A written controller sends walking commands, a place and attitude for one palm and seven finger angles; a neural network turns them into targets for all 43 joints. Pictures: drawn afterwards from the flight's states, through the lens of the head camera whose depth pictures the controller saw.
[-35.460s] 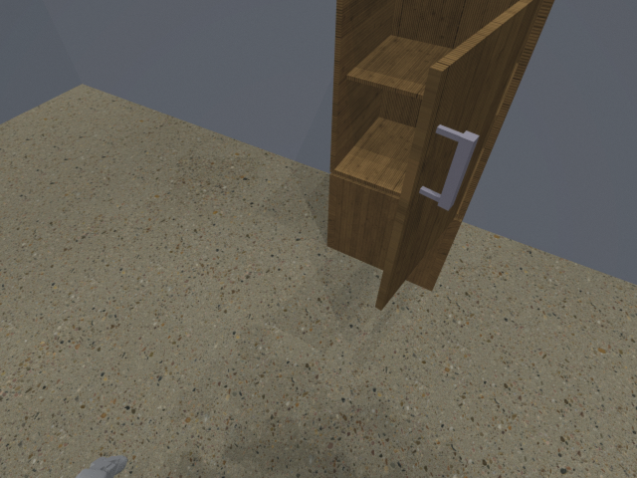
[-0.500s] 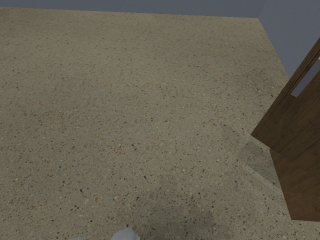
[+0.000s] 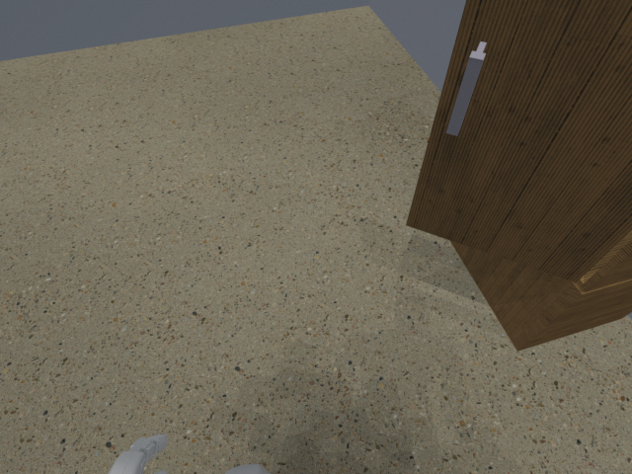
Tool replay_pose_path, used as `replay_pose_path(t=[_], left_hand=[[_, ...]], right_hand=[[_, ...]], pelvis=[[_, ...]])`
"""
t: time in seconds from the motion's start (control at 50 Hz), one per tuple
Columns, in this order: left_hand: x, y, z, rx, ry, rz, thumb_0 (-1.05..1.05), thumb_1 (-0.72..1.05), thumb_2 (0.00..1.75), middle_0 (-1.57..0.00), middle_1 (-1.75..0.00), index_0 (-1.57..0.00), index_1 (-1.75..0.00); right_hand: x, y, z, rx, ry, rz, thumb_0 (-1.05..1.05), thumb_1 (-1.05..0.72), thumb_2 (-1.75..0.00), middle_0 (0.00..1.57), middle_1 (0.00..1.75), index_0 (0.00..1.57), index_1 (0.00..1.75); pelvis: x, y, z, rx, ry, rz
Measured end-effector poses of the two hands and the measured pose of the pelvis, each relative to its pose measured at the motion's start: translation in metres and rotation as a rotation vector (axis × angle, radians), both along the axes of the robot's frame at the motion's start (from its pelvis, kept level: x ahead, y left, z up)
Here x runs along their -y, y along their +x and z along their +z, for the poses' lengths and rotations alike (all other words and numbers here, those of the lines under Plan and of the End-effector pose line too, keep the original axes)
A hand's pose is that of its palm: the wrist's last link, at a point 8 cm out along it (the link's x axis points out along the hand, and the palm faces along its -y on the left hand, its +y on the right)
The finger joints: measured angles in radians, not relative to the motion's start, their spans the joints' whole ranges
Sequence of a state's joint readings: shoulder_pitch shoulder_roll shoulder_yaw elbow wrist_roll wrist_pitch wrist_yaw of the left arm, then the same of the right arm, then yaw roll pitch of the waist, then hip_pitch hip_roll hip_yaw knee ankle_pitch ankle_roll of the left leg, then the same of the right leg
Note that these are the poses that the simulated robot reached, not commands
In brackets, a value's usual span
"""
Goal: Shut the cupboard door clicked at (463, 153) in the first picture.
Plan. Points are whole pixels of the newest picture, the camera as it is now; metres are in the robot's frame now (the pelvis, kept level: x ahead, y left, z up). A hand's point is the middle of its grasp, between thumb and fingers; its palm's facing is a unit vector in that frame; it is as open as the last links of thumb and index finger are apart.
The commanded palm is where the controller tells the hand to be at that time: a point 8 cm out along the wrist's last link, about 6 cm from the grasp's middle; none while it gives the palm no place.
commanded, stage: turn to face it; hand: left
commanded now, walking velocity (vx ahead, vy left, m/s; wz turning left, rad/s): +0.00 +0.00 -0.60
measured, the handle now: (466, 90) +0.68 -0.22 +0.09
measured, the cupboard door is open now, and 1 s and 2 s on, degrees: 49 49 49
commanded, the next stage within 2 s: take the last steps up to it in 0.58 s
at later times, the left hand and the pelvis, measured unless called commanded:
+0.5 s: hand (183, 452) +0.16 +0.21 -0.15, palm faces -0.20 -0.96 -0.21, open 7.4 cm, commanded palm none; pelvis +0.03 +0.02 +0.02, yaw -15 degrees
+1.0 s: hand (220, 460) +0.16 +0.16 -0.17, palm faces -0.34 -0.93 -0.15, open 7.4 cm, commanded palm none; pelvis +0.06 +0.00 +0.01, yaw -22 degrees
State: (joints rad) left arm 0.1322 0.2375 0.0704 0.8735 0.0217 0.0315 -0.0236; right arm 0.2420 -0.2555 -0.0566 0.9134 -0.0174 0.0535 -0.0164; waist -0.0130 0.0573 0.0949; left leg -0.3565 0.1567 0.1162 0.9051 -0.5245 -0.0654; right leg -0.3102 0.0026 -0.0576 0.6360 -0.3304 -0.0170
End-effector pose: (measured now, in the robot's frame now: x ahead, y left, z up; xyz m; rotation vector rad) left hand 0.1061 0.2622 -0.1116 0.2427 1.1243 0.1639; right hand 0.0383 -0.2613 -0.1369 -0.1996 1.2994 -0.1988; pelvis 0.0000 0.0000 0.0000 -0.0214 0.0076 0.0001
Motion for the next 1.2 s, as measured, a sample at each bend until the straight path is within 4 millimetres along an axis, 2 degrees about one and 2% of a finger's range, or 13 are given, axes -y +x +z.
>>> replay_pose_path(t=[0.08, 0.16, 0.26, 0.32, 0.42, 0.52, 0.64, 0.72, 0.86, 0.98, 1.02, 1.08, 1.2], left_hand=[[0.011, 0.001, 0.004, -0.036, 0.002, -0.032, 0.0, 0.91, 0.9, -0.2, -0.3, -0.2, -0.3], [0.014, 0.003, 0.001, -0.074, -0.017, -0.064, 0.0, 0.91, 0.9, -0.21, -0.3, -0.2, -0.3], [0.005, 0.011, -0.012, -0.104, -0.049, -0.092, 0.0, 0.9, 0.9, -0.21, -0.3, -0.2, -0.3], [-0.003, 0.022, -0.024, -0.115, -0.064, -0.105, 0.01, 0.9, 0.9, -0.21, -0.3, -0.2, -0.3], [-0.005, 0.043, -0.016, -0.114, -0.065, -0.154, 0.01, 0.91, 0.9, -0.2, -0.3, -0.2, -0.3], [0.008, 0.064, -0.005, -0.097, -0.058, -0.208, 0.01, 0.91, 0.9, -0.2, -0.3, -0.2, -0.3], [0.042, 0.084, -0.003, -0.045, -0.024, -0.294, 0.01, 0.91, 0.9, -0.2, -0.3, -0.2, -0.3], [0.058, 0.078, 0.001, -0.054, -0.011, -0.323, 0.0, 0.91, 0.9, -0.2, -0.3, -0.2, -0.3], [0.064, 0.06, -0.005, -0.116, -0.052, -0.307, 0.0, 0.91, 0.9, -0.21, -0.3, -0.2, -0.3], [0.053, 0.062, -0.032, -0.199, -0.095, -0.298, 0.0, 0.9, 0.9, -0.21, -0.3, -0.2, -0.3], [0.054, 0.069, -0.034, -0.239, -0.092, -0.329, 0.01, 0.91, 0.9, -0.21, -0.3, -0.2, -0.3], [0.062, 0.091, -0.028, -0.245, -0.097, -0.362, 0.01, 0.91, 0.9, -0.2, -0.3, -0.2, -0.3], [0.098, 0.149, -0.012, -0.178, -0.102, -0.416, 0.01, 0.91, 0.9, -0.2, -0.3, -0.19, -0.3]], right_hand=[[0.009, 0.006, 0.01, 0.023, -0.013, -0.039, 0.0, -0.91, -0.9, 0.2, 0.3, 0.2, 0.3], [0.008, 0.018, 0.024, 0.08, -0.024, -0.06, 0.0, -0.91, -0.9, 0.2, 0.3, 0.2, 0.3], [-0.005, 0.031, 0.034, 0.142, -0.052, -0.087, 0.0, -0.91, -0.9, 0.2, 0.3, 0.2, 0.3], [-0.015, 0.029, 0.035, 0.162, -0.076, -0.095, 0.0, -0.91, -0.9, 0.2, 0.3, 0.2, 0.3], [-0.031, 0.004, 0.042, 0.118, -0.069, -0.133, 0.0, -0.91, -0.9, 0.2, 0.3, 0.2, 0.3], [-0.037, -0.028, 0.037, 0.052, -0.034, -0.208, 0.0, -0.9, -0.9, 0.2, 0.3, 0.2, 0.3], [-0.027, -0.072, 0.01, -0.014, 0.025, -0.318, 0.0, -0.9, -0.9, 0.2, 0.3, 0.2, 0.3], [-0.018, -0.087, 0.001, -0.055, 0.035, -0.37, 0.0, -0.91, -0.9, 0.2, 0.3, 0.2, 0.3], [-0.014, -0.073, 0.019, -0.016, 0.02, -0.371, 0.0, -0.91, -0.9, 0.2, 0.3, 0.2, 0.3], [-0.015, -0.046, 0.025, 0.056, -0.051, -0.364, 0.0, -0.91, -0.9, 0.2, 0.3, 0.2, 0.3], [-0.019, -0.047, 0.03, 0.061, -0.064, -0.386, 0.0, -0.91, -0.9, 0.2, 0.3, 0.2, 0.3], [-0.027, -0.057, 0.038, 0.019, -0.058, -0.422, 0.0, -0.91, -0.9, 0.2, 0.3, 0.2, 0.3], [-0.041, -0.083, 0.045, -0.124, 0.005, -0.501, 0.0, -0.91, -0.9, 0.2, 0.3, 0.2, 0.3]], pelvis=[[0.001, 0.002, 0.009, -0.004, 0.014, -0.042], [-0.002, 0.007, 0.014, -0.012, 0.023, -0.082], [-0.015, 0.016, 0.011, -0.016, 0.017, -0.139], [-0.025, 0.022, 0.005, -0.017, 0.007, -0.173], [-0.028, 0.025, 0.015, -0.006, -0.008, -0.222], [-0.023, 0.026, 0.021, -0.006, -0.018, -0.262], [-0.003, 0.024, 0.008, -0.002, 0.02, -0.309], [0.0, 0.022, 0.009, 0.004, 0.008, -0.327], [0.004, 0.034, 0.018, 0.004, 0.009, -0.337], [0.0, 0.058, 0.006, -0.004, -0.008, -0.372], [0.002, 0.066, 0.008, 0.002, -0.004, -0.398], [0.008, 0.077, 0.017, 0.004, -0.008, -0.415], [0.03, 0.099, 0.028, -0.003, -0.02, -0.449]])
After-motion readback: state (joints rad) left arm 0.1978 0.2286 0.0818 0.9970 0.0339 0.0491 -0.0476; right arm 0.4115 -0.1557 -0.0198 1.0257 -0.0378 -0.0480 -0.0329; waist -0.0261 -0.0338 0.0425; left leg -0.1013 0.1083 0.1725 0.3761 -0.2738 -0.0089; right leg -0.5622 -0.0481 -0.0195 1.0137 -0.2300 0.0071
